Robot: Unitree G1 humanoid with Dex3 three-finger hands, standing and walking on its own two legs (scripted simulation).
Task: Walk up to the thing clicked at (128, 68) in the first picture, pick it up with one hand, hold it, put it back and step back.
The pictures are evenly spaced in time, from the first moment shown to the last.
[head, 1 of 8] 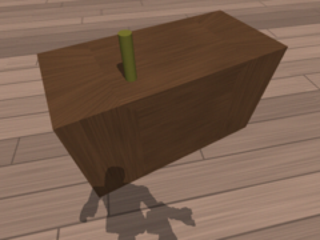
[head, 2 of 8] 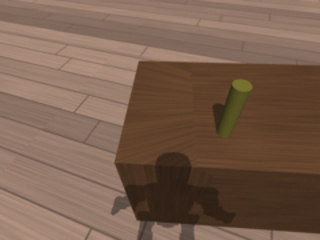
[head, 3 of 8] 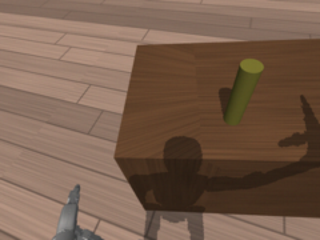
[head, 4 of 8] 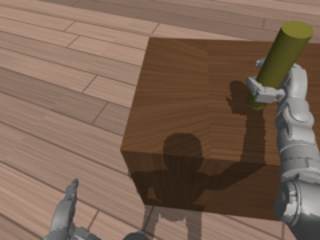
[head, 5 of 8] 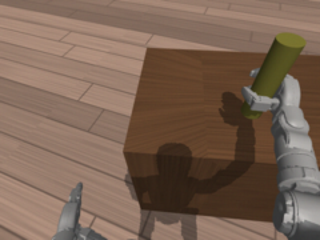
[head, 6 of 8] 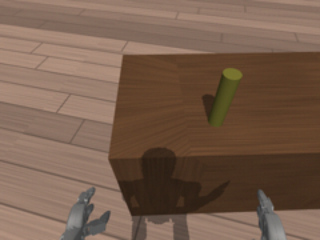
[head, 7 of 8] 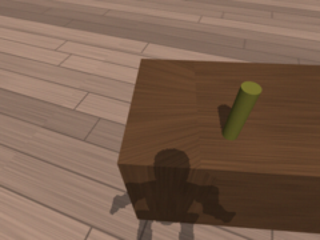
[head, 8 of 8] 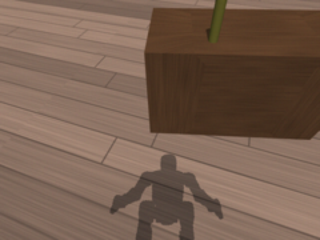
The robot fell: no
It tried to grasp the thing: yes
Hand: right
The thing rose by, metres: 0.23
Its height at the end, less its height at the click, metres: +0.00
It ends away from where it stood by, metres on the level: 0.01
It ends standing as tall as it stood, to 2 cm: yes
